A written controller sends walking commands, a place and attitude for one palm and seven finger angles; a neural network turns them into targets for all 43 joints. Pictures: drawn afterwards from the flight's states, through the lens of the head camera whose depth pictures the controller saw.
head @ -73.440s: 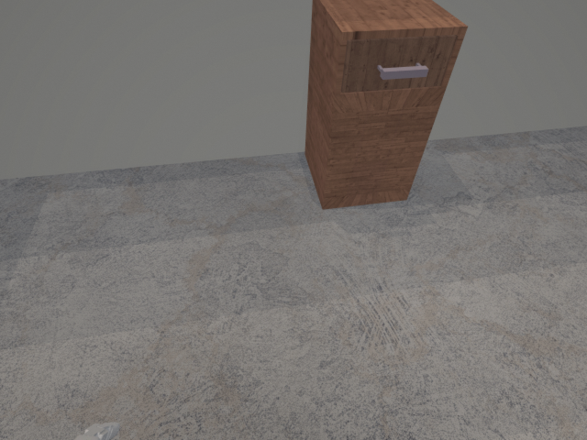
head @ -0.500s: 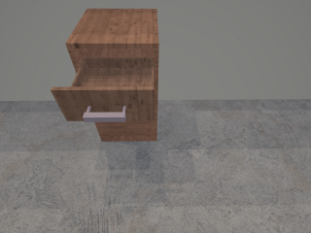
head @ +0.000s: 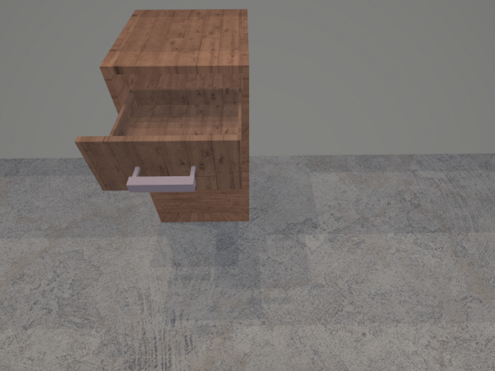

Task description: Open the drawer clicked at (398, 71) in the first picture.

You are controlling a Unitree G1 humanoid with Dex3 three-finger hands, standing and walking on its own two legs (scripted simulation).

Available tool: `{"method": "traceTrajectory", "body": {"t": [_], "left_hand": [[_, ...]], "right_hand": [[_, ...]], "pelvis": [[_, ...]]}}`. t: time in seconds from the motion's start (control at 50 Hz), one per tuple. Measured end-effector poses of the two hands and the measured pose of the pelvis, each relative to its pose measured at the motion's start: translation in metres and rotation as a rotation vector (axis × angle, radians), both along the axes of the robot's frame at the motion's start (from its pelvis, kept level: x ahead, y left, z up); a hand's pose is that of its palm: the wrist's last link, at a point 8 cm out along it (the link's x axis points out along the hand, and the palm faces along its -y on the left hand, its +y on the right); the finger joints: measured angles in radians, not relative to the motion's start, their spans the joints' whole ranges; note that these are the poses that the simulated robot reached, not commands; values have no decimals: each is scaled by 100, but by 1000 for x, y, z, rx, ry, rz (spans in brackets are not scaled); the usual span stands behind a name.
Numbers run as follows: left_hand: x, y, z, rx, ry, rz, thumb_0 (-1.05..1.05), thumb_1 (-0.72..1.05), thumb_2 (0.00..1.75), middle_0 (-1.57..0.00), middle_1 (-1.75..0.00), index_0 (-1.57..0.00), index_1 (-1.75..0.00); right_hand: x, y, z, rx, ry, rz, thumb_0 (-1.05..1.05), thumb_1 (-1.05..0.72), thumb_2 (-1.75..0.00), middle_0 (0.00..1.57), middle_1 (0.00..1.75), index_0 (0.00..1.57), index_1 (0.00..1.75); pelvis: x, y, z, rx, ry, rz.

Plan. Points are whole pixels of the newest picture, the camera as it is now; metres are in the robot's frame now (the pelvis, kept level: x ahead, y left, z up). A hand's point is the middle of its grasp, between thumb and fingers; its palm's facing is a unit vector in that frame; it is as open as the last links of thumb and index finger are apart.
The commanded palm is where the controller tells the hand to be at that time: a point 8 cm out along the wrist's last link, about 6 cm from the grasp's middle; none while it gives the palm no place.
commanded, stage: look to check the result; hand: left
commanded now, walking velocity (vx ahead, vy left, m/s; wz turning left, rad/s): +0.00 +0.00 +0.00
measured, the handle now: (163, 177) +0.55 +0.24 -0.08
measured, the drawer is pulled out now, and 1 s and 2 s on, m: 0.30 0.30 0.30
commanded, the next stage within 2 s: stand and wait in 0.08 s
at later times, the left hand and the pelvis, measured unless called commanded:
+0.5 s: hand out of the picture +0.02 +0.16 -0.17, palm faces +0.02 -0.98 -0.21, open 7.3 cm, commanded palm none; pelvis +0.01 -0.01 +0.00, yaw +0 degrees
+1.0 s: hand out of the picture +0.04 +0.18 -0.17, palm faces +0.02 -0.97 -0.24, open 7.3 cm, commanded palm none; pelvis +0.01 -0.02 +0.00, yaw +0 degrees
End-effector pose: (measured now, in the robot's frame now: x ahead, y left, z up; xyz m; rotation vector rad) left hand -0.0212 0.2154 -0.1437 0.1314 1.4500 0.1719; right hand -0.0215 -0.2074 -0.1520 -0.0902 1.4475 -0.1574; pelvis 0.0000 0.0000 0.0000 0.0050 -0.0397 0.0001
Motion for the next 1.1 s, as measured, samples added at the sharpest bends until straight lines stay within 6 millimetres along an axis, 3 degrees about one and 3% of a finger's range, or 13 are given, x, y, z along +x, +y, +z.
{"method": "traceTrajectory", "body": {"t": [0.52,1.1], "left_hand": [[35,-4,3,20,-52,-25,0,91,90,-20,-30,-20,-30],[57,11,9,58,-83,-42,0,91,90,-20,-30,-21,-30]], "right_hand": [[14,-22,2,-20,-3,1,1,-91,-90,20,30,20,30],[41,-43,5,-57,-45,23,1,-91,-90,20,30,20,30]], "pelvis": [[9,-13,1,-1,7,-4],[15,-16,2,0,9,-7]]}}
